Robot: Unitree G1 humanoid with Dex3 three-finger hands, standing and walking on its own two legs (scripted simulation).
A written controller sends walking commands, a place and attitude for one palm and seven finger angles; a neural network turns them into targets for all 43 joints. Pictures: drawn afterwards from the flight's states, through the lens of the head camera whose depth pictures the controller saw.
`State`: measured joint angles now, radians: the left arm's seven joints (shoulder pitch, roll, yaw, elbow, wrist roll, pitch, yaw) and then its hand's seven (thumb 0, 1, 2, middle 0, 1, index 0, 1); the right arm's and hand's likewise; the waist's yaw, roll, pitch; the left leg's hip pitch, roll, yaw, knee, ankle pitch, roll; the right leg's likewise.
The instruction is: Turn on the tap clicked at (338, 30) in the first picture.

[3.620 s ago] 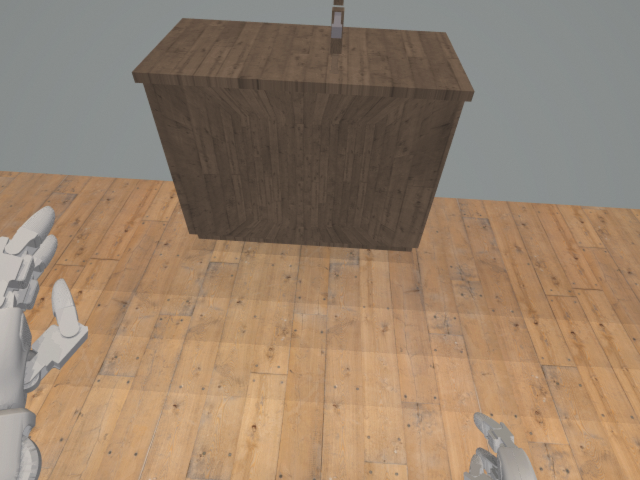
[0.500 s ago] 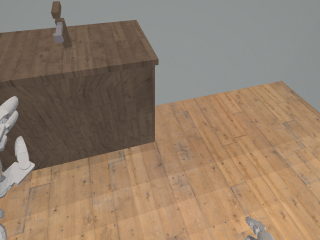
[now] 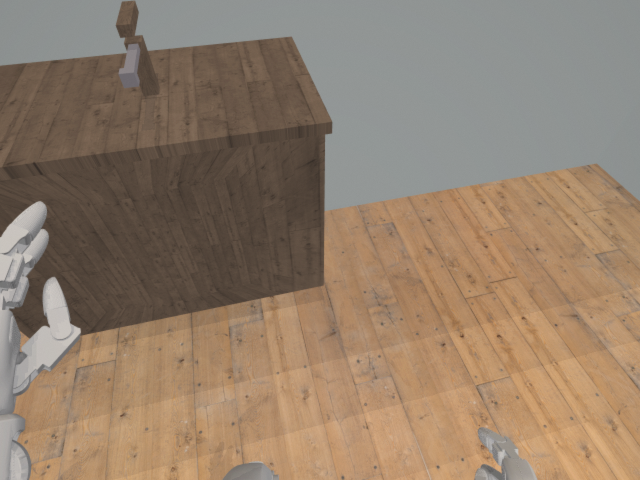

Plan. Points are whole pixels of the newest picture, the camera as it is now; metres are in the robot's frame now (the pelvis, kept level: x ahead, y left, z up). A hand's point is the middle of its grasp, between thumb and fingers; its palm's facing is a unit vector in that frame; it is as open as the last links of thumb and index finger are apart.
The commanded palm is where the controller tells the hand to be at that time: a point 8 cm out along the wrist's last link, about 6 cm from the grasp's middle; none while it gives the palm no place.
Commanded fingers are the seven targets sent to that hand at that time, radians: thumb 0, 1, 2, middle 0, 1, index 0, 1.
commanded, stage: take the last steps up to it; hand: left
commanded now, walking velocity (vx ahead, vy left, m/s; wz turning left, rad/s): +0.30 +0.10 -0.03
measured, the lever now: (129, 77) +0.77 +0.42 +0.11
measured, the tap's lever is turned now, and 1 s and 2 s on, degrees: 0 0 0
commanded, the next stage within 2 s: come to a stop and stand still in 1.20 s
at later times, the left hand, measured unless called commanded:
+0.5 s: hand (100, 218) +0.34 +0.26 +0.18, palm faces +0.37 -0.79 -0.50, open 7.4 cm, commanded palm +0.29 +0.30 +0.18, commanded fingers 0.00 0.90 0.90 -0.20 -0.30 -0.20 -0.30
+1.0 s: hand (130, 141) +0.48 +0.28 +0.17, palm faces +0.39 -0.85 -0.37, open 7.4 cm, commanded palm +0.41 +0.32 +0.18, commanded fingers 0.00 0.90 0.90 -0.20 -0.30 -0.20 -0.30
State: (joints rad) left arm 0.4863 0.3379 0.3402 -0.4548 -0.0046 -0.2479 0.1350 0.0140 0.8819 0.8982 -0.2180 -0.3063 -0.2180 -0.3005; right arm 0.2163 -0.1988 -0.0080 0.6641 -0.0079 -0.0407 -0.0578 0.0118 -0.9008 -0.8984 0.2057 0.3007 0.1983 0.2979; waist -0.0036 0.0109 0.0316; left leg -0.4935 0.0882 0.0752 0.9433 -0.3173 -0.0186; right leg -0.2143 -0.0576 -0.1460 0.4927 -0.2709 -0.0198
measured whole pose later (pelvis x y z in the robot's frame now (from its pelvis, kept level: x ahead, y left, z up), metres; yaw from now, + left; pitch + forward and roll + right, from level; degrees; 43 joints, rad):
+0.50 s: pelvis +0.12 +0.02 -0.01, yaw -2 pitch +0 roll +0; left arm 0.50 0.40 0.39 -0.50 -0.02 -0.23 0.14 0.01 0.88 0.90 -0.22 -0.31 -0.22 -0.30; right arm 0.24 -0.13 0.02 0.63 0.00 -0.10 -0.06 0.01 -0.90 -0.90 0.21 0.30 0.20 0.30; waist 0.00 0.04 0.04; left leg -0.20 0.10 0.17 0.57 -0.35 -0.02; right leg -0.34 -0.04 -0.18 0.58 -0.30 0.02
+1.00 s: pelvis +0.24 +0.05 -0.01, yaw -3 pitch +0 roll +0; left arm 0.39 0.37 0.38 -0.47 -0.02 -0.22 0.17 0.01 0.89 0.90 -0.21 -0.31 -0.21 -0.30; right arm 0.19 -0.16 -0.02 0.60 0.00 -0.09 -0.07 0.01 -0.90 -0.90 0.20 0.30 0.19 0.30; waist -0.01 -0.04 0.03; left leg -0.28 0.07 0.15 0.57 -0.28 0.01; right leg -0.40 -0.05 -0.07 1.03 -0.51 0.01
